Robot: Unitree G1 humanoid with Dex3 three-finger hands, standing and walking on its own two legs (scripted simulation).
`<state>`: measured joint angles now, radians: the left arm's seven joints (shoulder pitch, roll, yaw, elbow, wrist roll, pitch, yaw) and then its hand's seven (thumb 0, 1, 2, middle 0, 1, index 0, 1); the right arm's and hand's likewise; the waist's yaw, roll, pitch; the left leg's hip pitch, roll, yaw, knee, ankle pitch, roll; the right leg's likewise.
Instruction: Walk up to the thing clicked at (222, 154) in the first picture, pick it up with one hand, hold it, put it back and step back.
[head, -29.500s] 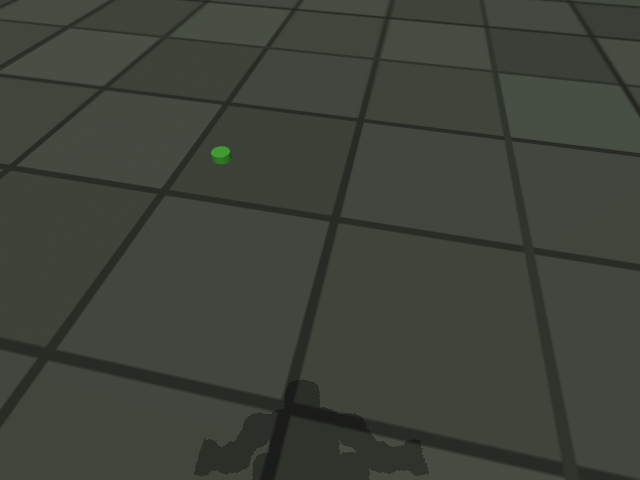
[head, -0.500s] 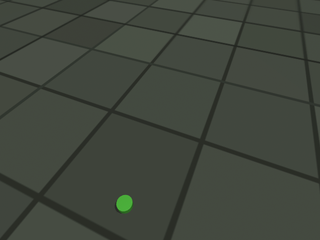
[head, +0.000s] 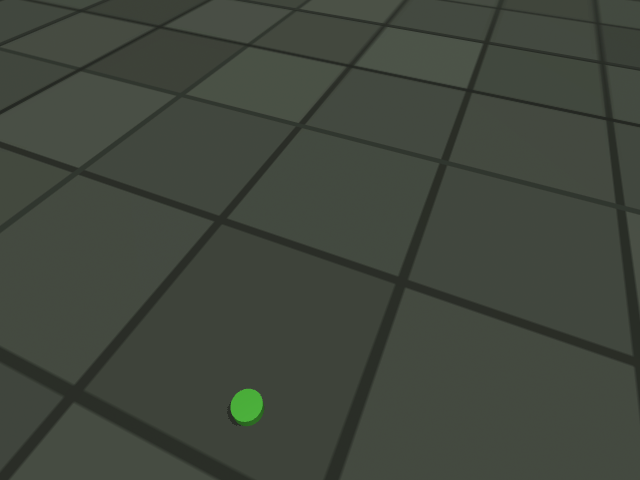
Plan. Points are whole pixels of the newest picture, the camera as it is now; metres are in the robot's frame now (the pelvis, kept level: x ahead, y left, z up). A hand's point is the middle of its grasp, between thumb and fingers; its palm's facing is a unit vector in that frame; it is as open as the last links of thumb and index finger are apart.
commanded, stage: stand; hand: left
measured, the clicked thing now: (247, 407) +0.45 +0.23 -0.76
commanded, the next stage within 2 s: rise first in 1.88 s
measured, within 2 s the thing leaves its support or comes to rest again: neither
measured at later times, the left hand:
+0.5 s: hand out of the picture +0.07 +0.25 -0.16, palm faces -0.03 -0.94 -0.34, open 7.4 cm
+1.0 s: hand out of the picture +0.08 +0.25 -0.16, palm faces -0.02 -0.94 -0.34, open 7.4 cm
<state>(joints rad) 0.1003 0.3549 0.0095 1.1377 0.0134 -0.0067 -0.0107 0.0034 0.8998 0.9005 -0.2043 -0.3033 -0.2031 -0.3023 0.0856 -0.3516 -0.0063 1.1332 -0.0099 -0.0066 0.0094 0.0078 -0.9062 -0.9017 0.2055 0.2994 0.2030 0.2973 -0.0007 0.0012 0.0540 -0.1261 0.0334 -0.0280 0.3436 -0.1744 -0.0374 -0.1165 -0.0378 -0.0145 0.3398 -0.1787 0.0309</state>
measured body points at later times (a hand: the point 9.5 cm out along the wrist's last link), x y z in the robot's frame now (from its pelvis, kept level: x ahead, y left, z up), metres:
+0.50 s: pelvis +0.00 +0.00 +0.00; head +0.01 +0.00 +0.45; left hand +0.07 +0.30 -0.13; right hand +0.07 -0.31 -0.13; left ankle +0.01 +0.14 -0.75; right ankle +0.01 -0.14 -0.75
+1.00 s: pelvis +0.00 -0.01 +0.00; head +0.01 -0.01 +0.45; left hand +0.08 +0.30 -0.13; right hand +0.08 -0.31 -0.13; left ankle +0.01 +0.14 -0.75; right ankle +0.01 -0.14 -0.75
